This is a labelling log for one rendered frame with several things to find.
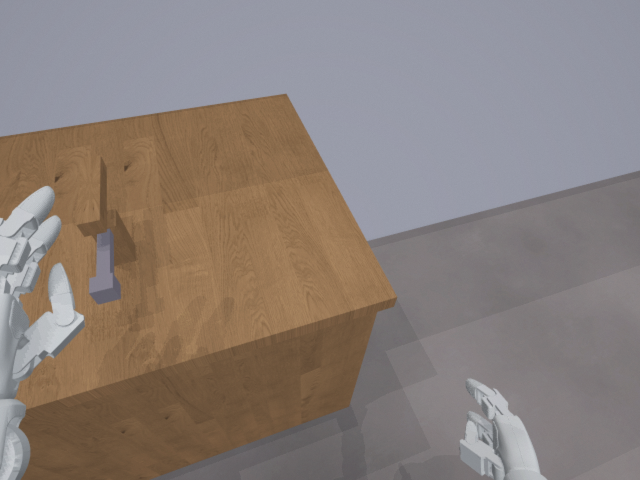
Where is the counter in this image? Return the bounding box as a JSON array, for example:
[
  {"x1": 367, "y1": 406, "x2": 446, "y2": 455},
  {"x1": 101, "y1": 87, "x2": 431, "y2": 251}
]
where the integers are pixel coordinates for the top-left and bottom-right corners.
[{"x1": 0, "y1": 94, "x2": 397, "y2": 480}]

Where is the left robot hand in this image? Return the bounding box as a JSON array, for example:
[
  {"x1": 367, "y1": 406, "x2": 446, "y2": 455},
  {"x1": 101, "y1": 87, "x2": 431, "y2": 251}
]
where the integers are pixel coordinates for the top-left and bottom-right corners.
[{"x1": 0, "y1": 186, "x2": 85, "y2": 400}]

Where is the tap lever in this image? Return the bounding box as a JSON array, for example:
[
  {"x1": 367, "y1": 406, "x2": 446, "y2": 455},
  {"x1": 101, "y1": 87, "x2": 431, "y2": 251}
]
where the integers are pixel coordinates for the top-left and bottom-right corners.
[{"x1": 89, "y1": 228, "x2": 121, "y2": 305}]

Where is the robot left forearm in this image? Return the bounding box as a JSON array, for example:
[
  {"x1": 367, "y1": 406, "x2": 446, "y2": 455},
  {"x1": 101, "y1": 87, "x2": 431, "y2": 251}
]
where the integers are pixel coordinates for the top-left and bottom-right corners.
[{"x1": 0, "y1": 399, "x2": 30, "y2": 480}]

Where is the right robot hand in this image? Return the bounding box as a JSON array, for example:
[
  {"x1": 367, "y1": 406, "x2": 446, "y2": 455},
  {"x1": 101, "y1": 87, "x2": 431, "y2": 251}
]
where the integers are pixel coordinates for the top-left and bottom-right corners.
[{"x1": 460, "y1": 378, "x2": 540, "y2": 480}]

